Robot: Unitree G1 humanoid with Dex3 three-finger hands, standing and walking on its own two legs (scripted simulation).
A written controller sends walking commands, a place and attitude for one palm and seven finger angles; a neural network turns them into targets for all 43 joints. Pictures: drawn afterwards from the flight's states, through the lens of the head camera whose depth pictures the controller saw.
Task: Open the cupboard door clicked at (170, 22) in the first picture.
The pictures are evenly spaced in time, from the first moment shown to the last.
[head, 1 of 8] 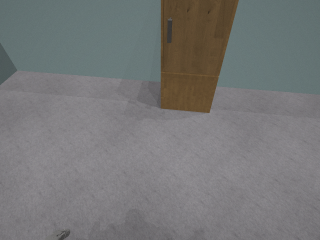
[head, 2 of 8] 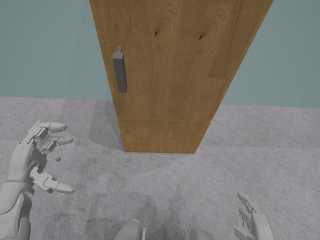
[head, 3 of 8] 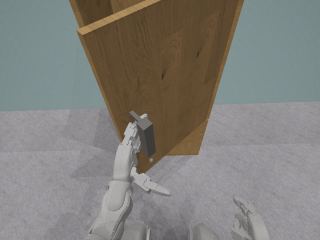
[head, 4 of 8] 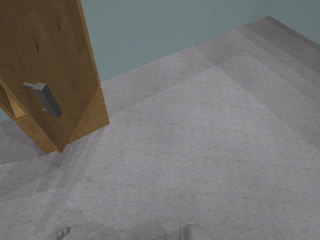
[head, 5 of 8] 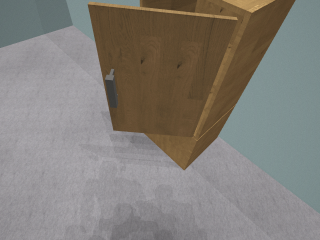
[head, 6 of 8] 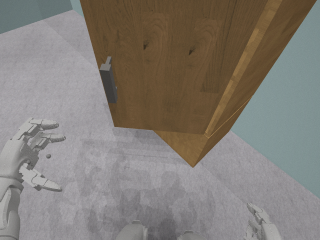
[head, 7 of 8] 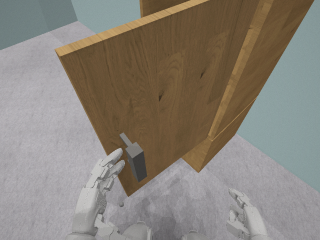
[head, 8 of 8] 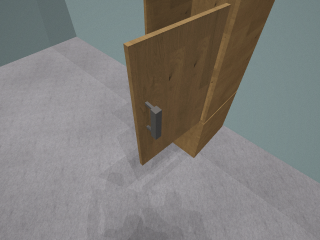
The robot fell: no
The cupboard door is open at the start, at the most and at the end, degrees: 0 84 84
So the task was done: yes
